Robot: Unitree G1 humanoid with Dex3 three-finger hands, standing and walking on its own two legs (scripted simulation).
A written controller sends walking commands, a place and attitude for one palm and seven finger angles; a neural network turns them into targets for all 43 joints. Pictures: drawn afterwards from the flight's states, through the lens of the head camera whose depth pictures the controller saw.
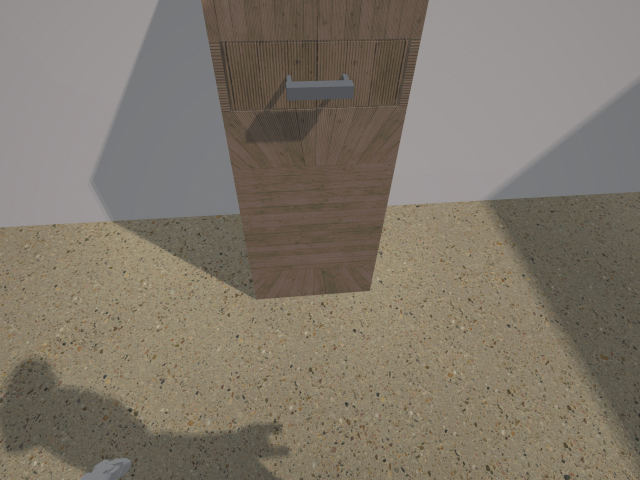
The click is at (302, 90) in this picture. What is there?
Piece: drawer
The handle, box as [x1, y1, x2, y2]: [286, 74, 353, 100]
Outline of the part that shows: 353,84 352,81 348,79 346,74 342,75 342,80 293,82 291,81 290,75 286,75 287,100 352,98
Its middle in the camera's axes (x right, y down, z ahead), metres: -0.01 -0.33 +0.83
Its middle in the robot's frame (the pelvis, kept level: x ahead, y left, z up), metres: +0.85 +0.05 +0.09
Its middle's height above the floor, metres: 0.86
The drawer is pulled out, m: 0.00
